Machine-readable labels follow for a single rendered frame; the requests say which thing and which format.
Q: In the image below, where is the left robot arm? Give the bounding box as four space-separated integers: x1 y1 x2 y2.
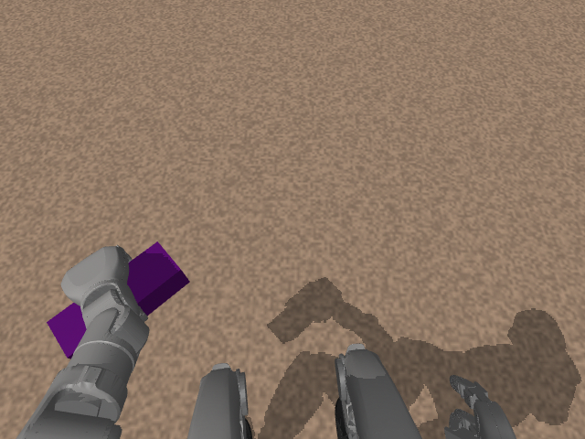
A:
16 280 149 439

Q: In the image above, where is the left robot hand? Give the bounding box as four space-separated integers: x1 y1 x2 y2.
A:
61 245 148 322

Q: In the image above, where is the carton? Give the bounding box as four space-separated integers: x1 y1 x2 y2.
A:
47 242 190 359

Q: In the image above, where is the right robot hand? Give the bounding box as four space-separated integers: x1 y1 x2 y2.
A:
444 375 516 439

